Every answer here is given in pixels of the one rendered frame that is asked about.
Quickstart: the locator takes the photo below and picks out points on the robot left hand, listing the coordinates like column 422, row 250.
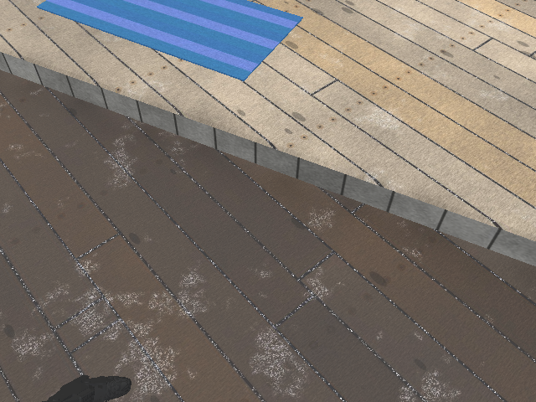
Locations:
column 98, row 389

